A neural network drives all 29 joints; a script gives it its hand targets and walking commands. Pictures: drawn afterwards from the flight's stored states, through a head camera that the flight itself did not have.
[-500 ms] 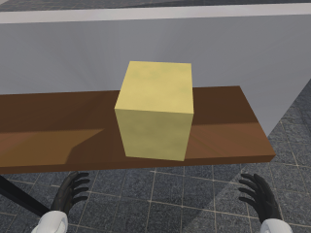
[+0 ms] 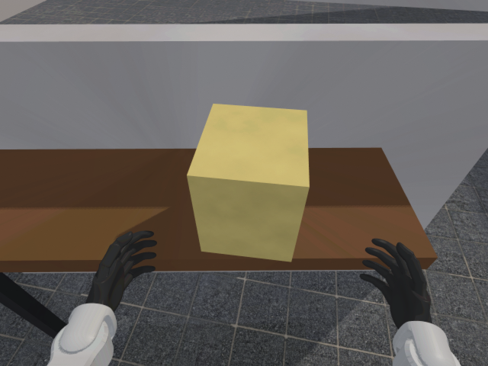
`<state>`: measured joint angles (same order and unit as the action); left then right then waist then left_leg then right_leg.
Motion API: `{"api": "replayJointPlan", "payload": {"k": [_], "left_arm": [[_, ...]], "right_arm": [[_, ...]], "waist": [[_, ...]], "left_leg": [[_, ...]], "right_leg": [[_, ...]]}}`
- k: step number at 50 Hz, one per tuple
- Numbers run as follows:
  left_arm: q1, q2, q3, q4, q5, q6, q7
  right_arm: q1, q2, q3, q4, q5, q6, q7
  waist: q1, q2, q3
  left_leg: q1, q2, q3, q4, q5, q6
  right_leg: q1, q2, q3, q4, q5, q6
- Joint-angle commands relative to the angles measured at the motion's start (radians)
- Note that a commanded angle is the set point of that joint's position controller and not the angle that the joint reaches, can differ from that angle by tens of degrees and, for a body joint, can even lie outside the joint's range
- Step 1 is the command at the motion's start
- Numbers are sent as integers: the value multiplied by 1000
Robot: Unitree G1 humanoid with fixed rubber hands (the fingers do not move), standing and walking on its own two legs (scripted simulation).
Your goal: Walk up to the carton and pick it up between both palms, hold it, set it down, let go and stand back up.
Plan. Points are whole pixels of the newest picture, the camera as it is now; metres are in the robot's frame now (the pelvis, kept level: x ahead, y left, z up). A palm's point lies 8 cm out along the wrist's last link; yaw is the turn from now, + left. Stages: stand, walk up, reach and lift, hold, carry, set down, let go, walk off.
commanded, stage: reach and lift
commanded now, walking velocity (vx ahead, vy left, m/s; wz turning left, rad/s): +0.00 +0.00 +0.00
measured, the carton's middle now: (252, 183) +0.43 +0.04 +0.05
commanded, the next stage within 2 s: none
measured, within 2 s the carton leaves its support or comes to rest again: neither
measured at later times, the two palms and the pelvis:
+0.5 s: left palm (122, 231) +0.26 +0.22 +0.12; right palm (402, 247) +0.26 -0.18 +0.11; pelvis +0.01 -0.01 +0.00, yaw +0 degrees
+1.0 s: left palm (132, 172) +0.34 +0.22 +0.16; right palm (397, 194) +0.32 -0.18 +0.16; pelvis +0.00 +0.00 +0.00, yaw +1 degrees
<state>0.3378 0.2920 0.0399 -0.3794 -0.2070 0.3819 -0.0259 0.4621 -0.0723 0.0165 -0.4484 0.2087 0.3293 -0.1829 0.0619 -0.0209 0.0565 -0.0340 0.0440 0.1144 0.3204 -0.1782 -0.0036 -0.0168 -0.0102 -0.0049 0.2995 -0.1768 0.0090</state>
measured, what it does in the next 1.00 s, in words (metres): stands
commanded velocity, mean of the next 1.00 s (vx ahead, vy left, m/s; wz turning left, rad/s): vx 0.00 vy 0.00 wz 0.00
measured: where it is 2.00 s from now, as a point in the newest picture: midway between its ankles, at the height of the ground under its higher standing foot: outside the picture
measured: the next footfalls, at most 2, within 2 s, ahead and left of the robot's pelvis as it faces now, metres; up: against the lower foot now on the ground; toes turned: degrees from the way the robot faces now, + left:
none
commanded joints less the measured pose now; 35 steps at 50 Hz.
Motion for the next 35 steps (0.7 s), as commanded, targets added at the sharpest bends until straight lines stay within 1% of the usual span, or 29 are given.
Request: {"api": "replayJointPlan", "payload": {"k": [1, 3, 6, 8, 10, 11, 12, 13, 14, 15, 16, 17, 18, 19, 20, 21, 23, 24, 25, 26, 27, 28, 29, 30, 31, 32, 33, 34, 35], "left_arm": [[-75, 112, 55, -170, 5, -13, -9], [-128, 109, 61, -177, 3, -6, -6], [-187, 96, 48, -200, -2, 12, 0], [-165, 114, 83, -165, -2, 36, -16], [-203, 107, 88, -193, -2, 51, -13], [-280, 110, 62, -161, -27, 58, -30], [-275, 107, 89, -132, -19, 62, -28], [-288, 108, 89, -128, -24, 75, -31], [-267, 123, 119, -117, -6, 89, -39], [-344, 109, 95, -124, -19, 111, -34], [-388, 126, 109, -135, -24, 120, -39], [-377, 115, 117, -127, -8, 130, -33], [-370, 119, 127, -155, -13, 127, -32], [-456, 111, 125, -96, -8, 158, -36], [-490, 105, 115, -66, -11, 169, -38], [-460, 118, 134, -71, -5, 175, -40], [-599, 112, 122, -35, -31, 203, -49], [-595, 125, 135, -29, -11, 217, -46], [-594, 107, 123, -55, -22, 216, -39], [-651, 110, 138, -53, -18, 227, -35], [-610, 99, 149, -62, -7, 240, -37], [-632, 110, 147, -81, 0, 247, -36], [-664, 129, 174, -9, 18, 269, -44], [-630, 132, 193, -21, 42, 287, -45], [-688, 113, 190, 11, 42, 299, -49], [-697, 117, 189, -41, 38, 294, -46], [-765, 122, 179, -25, 38, 303, -43], [-732, 89, 170, -58, 45, 311, -34], [-747, 105, 169, -61, 45, 316, -33]], "right_arm": [[-35, -44, -1, -204, -11, -24, -29], [-92, -46, -36, -183, -10, -1, -29], [-130, -47, -21, -194, -11, 12, -36], [-133, -68, -6, -199, -20, 27, -50], [-160, -49, -4, -178, 2, 39, -59], [-246, -51, -11, -185, -3, 44, -65], [-255, -63, -15, -177, -13, 45, -61], [-272, -52, -20, -183, -4, 59, -68], [-250, -48, 5, -152, 5, 67, -73], [-333, -63, -19, -157, 6, 74, -77], [-373, -64, -7, -146, 16, 82, -78], [-367, -69, -17, -100, 20, 93, -79], [-380, -80, -22, -135, 24, 88, -76], [-457, -83, -42, -71, 23, 102, -83], [-490, -82, -42, -63, 26, 103, -85], [-478, -94, -44, -73, 19, 104, -87], [-595, -95, -52, -31, 21, 120, -95], [-609, -90, -37, -20, 34, 121, -97], [-618, -102, -46, -25, 36, 119, -95], [-645, -107, -53, 11, 46, 119, -99], [-628, -118, -53, -8, 53, 118, -104], [-660, -134, -45, 5, 71, 115, -98], [-679, -126, -43, 47, 74, 127, -110], [-665, -139, -29, 34, 76, 127, -119], [-710, -137, -30, 67, 75, 131, -120], [-733, -138, -31, 32, 97, 123, -114], [-800, -144, -24, 68, 99, 130, -114], [-786, -154, -45, 59, 101, 123, -112], [-796, -177, -45, 38, 113, 124, -111]], "waist": [[-8, 77, 5], [-18, 88, 11], [-22, 119, 16], [-17, 48, -29], [-18, 75, -33], [-49, 47, -65], [-29, 61, -49], [-27, 32, -47], [-3, 64, -17], [-23, 56, -41], [-16, 68, -60], [-28, 78, -48], [-18, 63, -77], [-37, 68, -60], [-44, 74, -58], [-40, 39, -73], [-55, 41, -91], [-52, 42, -119], [-73, 30, -137], [-65, 38, -157], [-71, 19, -175], [-69, 49, -208], [-72, 37, -187], [-58, 13, -196], [-72, 16, -182], [-65, 45, -209], [-67, 47, -216], [-86, 66, -234], [-81, 63, -255]], "left_leg": [[-24, -8, -78, -67, 116, -10], [-44, 11, -96, -84, 80, -17], [-60, -2, -81, -80, 62, -19], [-26, -12, -71, -64, 105, -12], [-6, -13, -70, -49, 160, -17], [-21, -19, -66, -43, 121, -13], [-26, -14, -61, -61, 94, -11], [-44, -11, -67, -70, 54, -6], [-25, -16, -64, -75, 60, -8], [-28, -12, -69, -69, 69, -11], [-24, -20, -59, -70, 66, -11], [-8, -16, -57, -68, 78, -13], [-6, -14, -60, -59, 112, -16], [-6, -17, -55, -60, 89, -22], [-5, -21, -48, -64, 64, -17], [-13, -23, -50, -61, 70, -10], [-27, -26, -47, -58, 68, -10], [-17, -25, -44, -56, 90, -6], [-4, -24, -47, -44, 125, -13], [9, -28, -44, -37, 178, -20], [28, -31, -47, -27, 232, -21], [32, -33, -48, -10, 287, -31], [40, -42, -43, -2, 302, -33], [54, -44, -41, 0, 326, -30], [51, -48, -39, -6, 318, -30], [52, -50, -45, 3, 329, -34], [52, -51, -44, 1, 317, -40], [78, -48, -51, 9, 350, -46], [83, -48, -45, 10, 343, -46]], "right_leg": [[-57, 7, 70, -82, 70, -31], [-50, 19, 62, -69, 49, -33], [-61, 10, 73, -63, 45, -30], [-37, 8, 77, -65, 93, -23], [-50, 6, 71, -63, 133, -18], [-49, 4, 74, -62, 114, -10], [-40, 0, 75, -53, 109, -8], [-42, 5, 67, -60, 66, -13], [-46, 1, 67, -65, 64, -6], [-63, 7, 64, -58, 80, -4], [-48, 5, 62, -58, 75, -2], [-57, 6, 62, -56, 91, -5], [-44, 11, 56, -50, 121, -2], [-62, 14, 54, -52, 109, -5], [-64, 10, 57, -61, 85, -2], [-47, 10, 55, -52, 105, -1], [-48, 9, 52, -53, 112, 9], [-24, 6, 54, -43, 139, 4], [-25, 13, 50, -32, 172, 11], [-14, 23, 46, -31, 201, 7], [7, 26, 38, -21, 264, 12], [19, 30, 37, -14, 301, 14], [19, 29, 37, -18, 325, 18], [37, 29, 33, -15, 383, 21], [25, 30, 30, -17, 359, 24], [24, 30, 34, -18, 356, 21], [14, 35, 27, -16, 327, 20], [21, 40, 20, -16, 326, 9], [19, 42, 18, -18, 316, 8]]}}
